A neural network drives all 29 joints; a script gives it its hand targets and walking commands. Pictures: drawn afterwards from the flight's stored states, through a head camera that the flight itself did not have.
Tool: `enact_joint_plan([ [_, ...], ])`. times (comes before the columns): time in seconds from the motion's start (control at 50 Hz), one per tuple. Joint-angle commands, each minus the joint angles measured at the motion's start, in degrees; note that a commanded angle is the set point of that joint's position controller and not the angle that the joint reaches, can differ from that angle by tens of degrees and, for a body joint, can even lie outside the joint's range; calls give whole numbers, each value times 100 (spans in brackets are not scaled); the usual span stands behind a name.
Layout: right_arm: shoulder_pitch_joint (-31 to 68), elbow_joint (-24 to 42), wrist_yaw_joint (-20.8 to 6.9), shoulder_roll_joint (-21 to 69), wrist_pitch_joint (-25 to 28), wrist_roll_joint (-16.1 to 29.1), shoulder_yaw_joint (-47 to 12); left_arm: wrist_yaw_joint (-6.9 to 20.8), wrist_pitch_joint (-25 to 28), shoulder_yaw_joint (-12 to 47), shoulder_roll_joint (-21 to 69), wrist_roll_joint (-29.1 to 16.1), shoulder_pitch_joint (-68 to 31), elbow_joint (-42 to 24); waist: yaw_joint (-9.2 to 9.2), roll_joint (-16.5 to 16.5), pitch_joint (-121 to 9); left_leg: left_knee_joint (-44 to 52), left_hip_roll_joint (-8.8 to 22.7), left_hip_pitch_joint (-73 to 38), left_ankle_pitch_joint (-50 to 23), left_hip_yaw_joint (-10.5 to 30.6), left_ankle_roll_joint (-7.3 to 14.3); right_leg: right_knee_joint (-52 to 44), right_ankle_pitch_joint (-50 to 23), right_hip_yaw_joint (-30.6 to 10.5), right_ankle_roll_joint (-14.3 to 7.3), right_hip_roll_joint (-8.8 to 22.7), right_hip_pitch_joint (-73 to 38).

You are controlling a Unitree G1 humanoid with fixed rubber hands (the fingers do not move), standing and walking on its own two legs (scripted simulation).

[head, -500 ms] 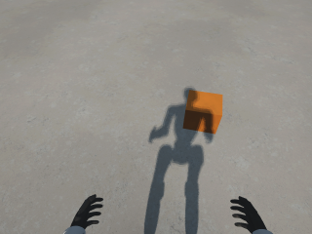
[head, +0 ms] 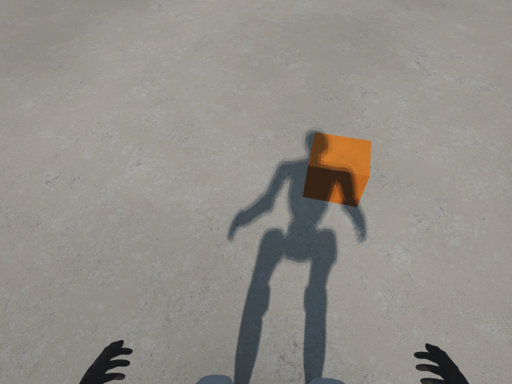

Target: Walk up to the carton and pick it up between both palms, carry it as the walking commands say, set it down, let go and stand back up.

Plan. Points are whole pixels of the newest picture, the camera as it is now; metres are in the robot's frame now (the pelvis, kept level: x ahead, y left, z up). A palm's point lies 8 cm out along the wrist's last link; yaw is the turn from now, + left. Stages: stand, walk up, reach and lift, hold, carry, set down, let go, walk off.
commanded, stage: stand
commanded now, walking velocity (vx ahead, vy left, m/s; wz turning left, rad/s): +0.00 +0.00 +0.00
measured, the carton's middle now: (335, 169) +1.09 -0.33 -0.64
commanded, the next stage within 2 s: walk up in 1.16 s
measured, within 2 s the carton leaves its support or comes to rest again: neither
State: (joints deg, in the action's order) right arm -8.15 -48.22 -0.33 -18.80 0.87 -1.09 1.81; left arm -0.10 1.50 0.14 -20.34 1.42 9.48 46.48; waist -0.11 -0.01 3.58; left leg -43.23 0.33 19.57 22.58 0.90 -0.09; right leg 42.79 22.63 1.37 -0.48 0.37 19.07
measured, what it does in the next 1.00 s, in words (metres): stands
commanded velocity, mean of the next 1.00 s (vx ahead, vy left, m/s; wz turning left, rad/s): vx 0.00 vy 0.00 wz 0.00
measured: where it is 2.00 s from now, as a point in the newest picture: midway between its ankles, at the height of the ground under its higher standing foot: outside the picture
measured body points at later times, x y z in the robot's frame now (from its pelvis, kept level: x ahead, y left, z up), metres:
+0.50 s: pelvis +0.00 +0.00 +0.02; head +0.01 +0.00 +0.47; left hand +0.11 +0.30 -0.10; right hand +0.11 -0.29 -0.10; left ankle +0.01 +0.12 -0.71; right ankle +0.00 -0.12 -0.71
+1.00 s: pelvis +0.00 +0.00 +0.03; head +0.00 +0.00 +0.48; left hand +0.09 +0.30 -0.09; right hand +0.09 -0.30 -0.10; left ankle +0.01 +0.12 -0.71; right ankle +0.00 -0.12 -0.71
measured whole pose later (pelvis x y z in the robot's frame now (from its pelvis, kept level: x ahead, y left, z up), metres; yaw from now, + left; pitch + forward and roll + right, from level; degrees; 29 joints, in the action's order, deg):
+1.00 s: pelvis +0.00 +0.00 +0.03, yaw +0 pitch -3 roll +0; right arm -4.8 -63.3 -0.5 -19.1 0.8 -0.4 0.6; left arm -0.1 1.5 1.5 -20.5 0.7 5.6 61.9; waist 0.0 0.0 3.4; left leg -21.5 0.3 7.6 11.1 1.1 -0.6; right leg 21.9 11.7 1.7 -0.4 0.3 7.4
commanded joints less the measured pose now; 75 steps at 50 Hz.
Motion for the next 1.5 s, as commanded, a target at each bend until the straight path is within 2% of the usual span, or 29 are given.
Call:
enact_joint_plan([
  [0.0,305,352,53,-1201,140,23,255,-67,148,-301,-1134,-23,-298,-339,17,-55,-680,893,416,-353,-1381,600,466,-961,-1238,-715,-371,488,-172],
  [0.66,644,-942,31,-1244,124,73,91,-51,124,-110,-1123,-78,-657,963,8,-35,-506,2344,579,-1162,-1756,592,236,-2321,-1567,-643,-166,649,-1029],
  [1.32,639,-1252,46,-1264,79,70,103,-60,86,-128,-1178,-78,-673,1308,10,-22,-488,2646,639,-1311,-1845,564,161,-2658,-1666,-628,-121,715,-1226],
  [1.34,175,-779,-10,-1915,219,-107,473,170,47,-541,-1712,36,-211,725,202,2,-950,2136,579,-1987,687,368,512,-2143,556,-877,-374,370,-485],
  [1.36,-117,-891,-12,-2005,265,-127,540,260,18,-529,-1646,66,-465,704,403,-168,-559,2279,824,-2269,1609,858,731,-1760,1383,-946,-382,357,646],
  [1.38,-383,-941,7,-2139,287,-128,623,324,-18,-498,-1449,88,-806,530,547,-588,-155,2803,1313,-2518,2171,1526,976,-955,1048,-609,-231,192,1625],
  [1.4,-537,-867,20,-2255,314,-117,716,363,-30,-510,-1336,136,-1069,323,639,-1016,-7,3421,2132,-2367,2358,2354,1301,440,430,-346,-86,155,1998],
  [1.42,-368,-699,27,-2238,355,-124,721,359,-8,-523,-1341,170,-1034,222,553,-646,177,3442,2483,-2072,1893,2581,1498,907,326,-706,-43,362,2243],
  [1.44,-232,-578,46,-2169,403,-133,724,385,36,-533,-1378,129,-855,211,438,-464,257,3318,2484,-2027,1371,2382,1571,943,222,-830,-17,531,2216],
  [1.46,-190,-492,39,-2050,419,-104,708,437,67,-557,-1440,89,-688,248,327,-377,193,3275,2280,-2071,1127,1974,1524,785,157,-778,10,630,2105],
  [1.48,-147,-418,18,-1993,426,-100,686,490,74,-586,-1424,75,-516,249,261,-489,123,3251,2083,-2004,937,1512,1434,516,229,-636,18,627,1875],
])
